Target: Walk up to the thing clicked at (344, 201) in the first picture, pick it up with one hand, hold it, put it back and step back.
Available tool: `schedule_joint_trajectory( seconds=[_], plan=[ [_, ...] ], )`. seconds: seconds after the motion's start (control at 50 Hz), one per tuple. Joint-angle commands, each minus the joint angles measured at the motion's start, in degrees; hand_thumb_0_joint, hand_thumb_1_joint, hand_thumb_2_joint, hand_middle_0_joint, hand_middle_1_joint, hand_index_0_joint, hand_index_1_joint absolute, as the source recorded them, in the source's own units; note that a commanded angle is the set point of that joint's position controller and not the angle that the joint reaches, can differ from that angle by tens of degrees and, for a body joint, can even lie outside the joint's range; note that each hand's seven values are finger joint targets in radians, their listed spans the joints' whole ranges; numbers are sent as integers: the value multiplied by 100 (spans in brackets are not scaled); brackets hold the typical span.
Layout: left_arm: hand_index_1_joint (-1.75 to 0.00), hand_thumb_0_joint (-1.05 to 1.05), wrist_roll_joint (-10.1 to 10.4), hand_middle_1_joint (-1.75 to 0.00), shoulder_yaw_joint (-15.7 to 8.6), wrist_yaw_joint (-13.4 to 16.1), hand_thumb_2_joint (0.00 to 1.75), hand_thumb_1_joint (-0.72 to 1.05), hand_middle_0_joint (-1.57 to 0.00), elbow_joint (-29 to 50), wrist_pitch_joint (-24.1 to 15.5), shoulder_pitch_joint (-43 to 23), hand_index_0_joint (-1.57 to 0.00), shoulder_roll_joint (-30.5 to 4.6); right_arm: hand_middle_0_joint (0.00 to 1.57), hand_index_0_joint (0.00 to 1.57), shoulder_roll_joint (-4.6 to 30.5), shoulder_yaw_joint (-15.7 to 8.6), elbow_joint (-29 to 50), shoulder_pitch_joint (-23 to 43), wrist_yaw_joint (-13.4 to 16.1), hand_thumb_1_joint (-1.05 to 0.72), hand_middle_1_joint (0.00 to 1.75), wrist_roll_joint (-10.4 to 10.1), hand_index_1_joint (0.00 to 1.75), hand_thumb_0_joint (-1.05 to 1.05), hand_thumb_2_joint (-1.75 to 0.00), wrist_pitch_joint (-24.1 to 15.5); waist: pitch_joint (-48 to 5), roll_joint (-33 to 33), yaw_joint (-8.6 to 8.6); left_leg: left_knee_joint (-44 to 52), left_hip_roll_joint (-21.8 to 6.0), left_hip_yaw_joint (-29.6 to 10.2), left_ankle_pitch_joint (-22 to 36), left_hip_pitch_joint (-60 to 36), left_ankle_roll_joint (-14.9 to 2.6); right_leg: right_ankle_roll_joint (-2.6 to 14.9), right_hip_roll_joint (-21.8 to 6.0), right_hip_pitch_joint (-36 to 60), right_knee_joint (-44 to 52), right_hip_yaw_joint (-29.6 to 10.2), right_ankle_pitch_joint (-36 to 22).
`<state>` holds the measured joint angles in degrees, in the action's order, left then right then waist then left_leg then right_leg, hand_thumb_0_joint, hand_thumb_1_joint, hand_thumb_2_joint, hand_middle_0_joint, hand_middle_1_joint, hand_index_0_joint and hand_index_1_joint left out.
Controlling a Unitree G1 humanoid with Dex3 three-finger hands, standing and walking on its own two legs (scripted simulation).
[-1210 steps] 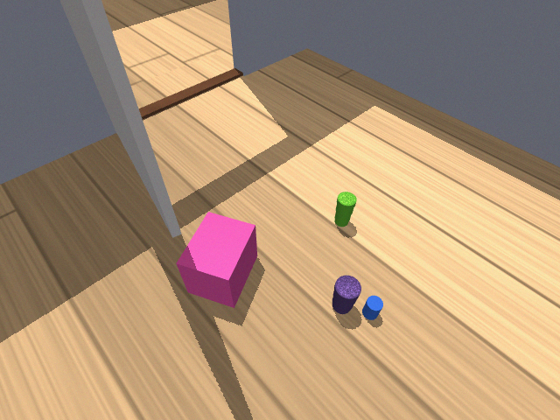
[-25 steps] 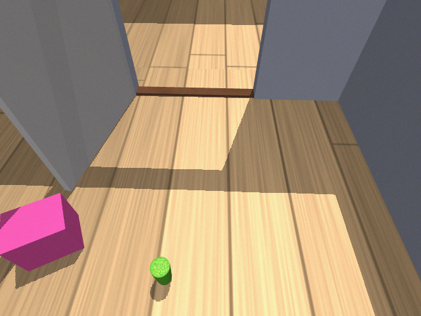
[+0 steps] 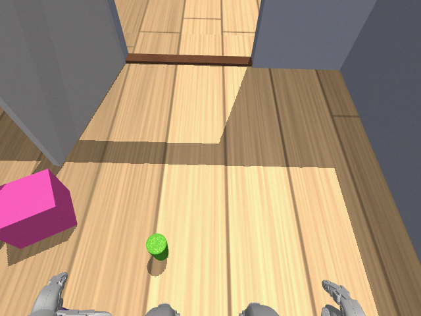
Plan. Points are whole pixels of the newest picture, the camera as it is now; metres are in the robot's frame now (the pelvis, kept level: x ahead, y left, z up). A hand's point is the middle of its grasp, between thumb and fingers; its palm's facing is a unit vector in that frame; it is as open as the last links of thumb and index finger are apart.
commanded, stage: go down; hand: left
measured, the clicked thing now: (159, 248) +0.40 +0.20 -0.66
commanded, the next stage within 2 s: none
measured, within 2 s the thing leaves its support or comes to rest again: neither
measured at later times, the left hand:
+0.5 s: hand out of the picture +0.13 +0.28 -0.16, palm faces +0.07 -0.94 -0.33, open 17.4 cm
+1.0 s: hand (75, 278) +0.23 +0.34 -0.26, palm faces +0.15 -0.96 -0.22, open 17.3 cm
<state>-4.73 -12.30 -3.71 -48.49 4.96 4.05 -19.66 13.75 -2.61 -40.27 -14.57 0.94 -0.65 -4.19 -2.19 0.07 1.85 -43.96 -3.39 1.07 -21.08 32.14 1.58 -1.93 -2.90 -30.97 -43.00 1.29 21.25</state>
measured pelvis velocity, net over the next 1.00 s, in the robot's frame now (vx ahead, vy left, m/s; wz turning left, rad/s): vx -0.05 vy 0.00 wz -0.01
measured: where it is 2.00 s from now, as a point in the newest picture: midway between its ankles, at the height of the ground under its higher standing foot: outside the picture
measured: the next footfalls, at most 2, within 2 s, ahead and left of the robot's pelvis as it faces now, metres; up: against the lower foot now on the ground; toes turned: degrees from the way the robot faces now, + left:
none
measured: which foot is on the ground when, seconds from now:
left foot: down 0.00-1.00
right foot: down 0.00-1.00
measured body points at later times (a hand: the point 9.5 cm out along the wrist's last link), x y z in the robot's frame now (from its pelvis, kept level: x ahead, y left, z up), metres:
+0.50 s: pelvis -0.01 +0.01 -0.05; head +0.07 +0.03 +0.39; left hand +0.13 +0.32 -0.14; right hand +0.17 -0.24 -0.12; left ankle +0.01 +0.14 -0.71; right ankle +0.00 -0.14 -0.71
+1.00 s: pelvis -0.05 +0.00 -0.18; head +0.11 +0.04 +0.24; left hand +0.22 +0.39 -0.24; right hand +0.12 -0.26 -0.28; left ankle +0.00 +0.14 -0.71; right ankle +0.00 -0.14 -0.71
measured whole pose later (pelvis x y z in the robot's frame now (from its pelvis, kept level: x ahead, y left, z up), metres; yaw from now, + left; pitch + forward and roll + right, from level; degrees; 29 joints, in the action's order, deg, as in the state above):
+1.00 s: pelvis -0.05 +0.00 -0.18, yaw -1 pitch +29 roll -3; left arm 5.9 -30.4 -21.4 -44.4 -14.0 -6.6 -31.0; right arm 16.5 -0.1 -35.3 -8.6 3.0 0.9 -11.2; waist -10.0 1.1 2.4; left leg -95.7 -3.5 -3.8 -37.1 88.1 1.6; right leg -2.3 -3.0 -85.0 -93.3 1.7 37.5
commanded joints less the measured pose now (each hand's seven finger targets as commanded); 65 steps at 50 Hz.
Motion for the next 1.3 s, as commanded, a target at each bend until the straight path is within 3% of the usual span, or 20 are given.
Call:
schedule_joint_trajectory(
  seconds=[0.0,0.16,0.32,0.42,0.5,0.52,0.56,0.66,0.74,0.78,0.8,0.86,0.88,0.9,0.98,1.02,1.06,1.08,1.18,1.28],
  plan=[
    [-10,0,70,-9,-295,21,8,-51,-9,1275,-43,116,-8,-1039,20,20,962,-322,917,78,135,-84,30,-36,30,0,-88,-374,-1225,-210,-49,69,252,12,1232,-308,-122,230,288,75,54,159,-1045],
    [-9,0,135,-8,-447,11,5,-60,-10,2506,519,832,-9,-1138,20,20,946,-267,1215,98,302,-82,30,-29,30,0,-88,-497,-1486,-361,-6,-466,197,-89,1367,39,-126,207,271,-290,-435,189,-1140],
    [-10,0,233,-9,-467,-29,5,-61,-10,3331,945,1273,-9,-1069,20,20,868,-185,1505,197,439,-82,30,12,30,0,-88,-649,-1443,-529,62,-743,144,-213,895,457,-115,227,294,-859,-787,242,-627],
    [-8,0,310,-8,-597,-32,4,-61,-10,3978,1007,1435,-10,-1148,20,20,786,-155,1707,222,498,-83,30,32,30,0,-88,-747,-1652,-645,-8,-977,168,-228,584,742,-140,222,288,-1051,-969,228,-396],
    [-8,0,341,-7,-555,5,4,-60,-10,4015,996,1451,-9,-1087,20,20,752,-139,1750,188,561,-83,30,38,30,0,-88,-802,-1652,-460,101,-1235,195,-203,623,985,-168,211,283,-1157,-1072,223,-473],
    [-8,0,356,-7,-662,23,6,-58,-10,3993,960,1308,-9,-1171,20,20,782,-146,1723,187,560,-84,30,41,30,0,-88,-815,-1666,-457,94,-1243,171,-234,560,1038,-166,222,291,-1246,-1140,223,-403],
    [-8,0,374,-7,-672,21,5,-59,-10,3818,814,1062,-9,-1160,20,20,773,-138,1722,214,582,-84,30,53,30,0,-88,-865,-1552,-454,167,-1401,163,-251,464,1269,-164,222,294,-1535,-1299,231,-314],
    [-8,0,560,-8,-1160,-314,5,-61,-10,2744,-2,471,-10,-1492,20,20,849,-162,1416,116,511,-89,30,92,30,0,-89,-1006,-1633,-417,66,-2028,160,-266,375,1947,-172,244,256,-2271,-2037,174,-168],
    [-1,0,788,-1,-1383,-869,0,-50,-8,2263,-976,-201,-7,-1710,20,20,994,-176,1377,247,403,-91,30,95,30,0,-90,-1152,-2174,-646,9,-2666,174,-318,118,2551,-168,289,239,-3159,-2873,101,72],
    [-1,0,915,-2,-1773,-1090,0,-51,-7,2026,-1432,-454,-7,-2090,20,20,1083,-175,1319,217,370,-89,30,75,30,0,-89,-1149,-2531,-726,-108,-2885,161,-410,32,2721,-146,305,206,-3473,-3205,107,190],
    [-1,0,953,-2,-1820,-1191,1,-52,-7,1895,-1615,-561,-7,-2181,20,20,1085,-140,1349,301,363,-88,30,84,30,0,-89,-1123,-2553,-770,-146,-2981,172,-423,-212,2952,-143,308,201,-3661,-3342,106,379],
    [-2,0,1079,-2,-2156,-1482,3,-48,-5,1510,-2006,-863,-5,-2513,20,20,1238,-130,1226,248,328,-88,30,82,30,0,-89,-1038,-3070,-887,-235,-3375,142,-503,86,3054,-123,331,197,-4060,-3812,123,201],
    [-2,0,1123,-3,-2311,-1582,3,-49,-5,1315,-2107,-929,-5,-2675,20,20,1278,-126,1205,273,318,-88,30,88,30,0,-89,-1008,-3119,-896,-268,-3490,155,-510,-5,3221,-130,340,195,-4185,-3936,127,289],
    [-2,0,1189,-2,-2425,-1689,4,-46,-4,1091,-2179,-893,-4,-2707,20,20,1312,-130,1126,227,308,-88,30,92,30,0,-89,-982,-3302,-814,-301,-3692,150,-511,344,3257,-146,342,196,-4225,-4075,135,34],
    [-2,0,1338,-3,-2631,-2087,7,-41,-2,787,-2486,-1467,-3,-2963,20,20,1381,-141,995,234,301,-88,30,136,30,0,-89,-906,-3432,-639,-214,-4150,180,-423,-152,3906,-206,323,196,-4456,-4233,20,395],
    [-2,0,1395,-3,-2819,-2263,7,-42,-2,1007,-2666,-1969,-2,-3314,20,20,1436,-128,936,301,287,-87,30,139,30,0,-89,-905,-3657,-833,-239,-4301,162,-456,-338,3927,-197,336,213,-4758,-4451,34,547],
    [-3,0,1438,-4,-2853,-2423,8,-42,-1,876,-2771,-2325,-2,-3412,20,20,1519,-119,883,318,289,-88,30,145,30,0,-89,-892,-3616,-911,-128,-4397,132,-562,-627,4055,-184,341,224,-5189,-4717,137,728],
    [-4,0,1477,-5,-3052,-2462,10,-42,-1,919,-2828,-2474,-2,-3691,20,20,1516,-108,869,295,297,-87,30,140,30,0,-89,-889,-3709,-847,-168,-4533,143,-514,-753,4225,-201,328,220,-5140,-4706,84,842],
    [-5,0,1568,-7,-3098,-2826,10,-43,-1,536,-2923,-2826,-2,-3756,20,20,1550,-23,714,298,313,-88,30,184,30,0,-90,-868,-3891,-826,-112,-5002,154,-433,-720,4608,-235,328,235,-5356,-4960,56,863],
    [-7,0,1619,-9,-3400,-3001,10,-49,-1,472,-2906,-3098,-3,-4270,20,20,1632,55,646,298,303,-88,30,182,30,0,-90,-828,-3955,-899,-222,-5273,148,-450,-872,4974,-225,345,261,-5585,-5324,162,957]
  ],
)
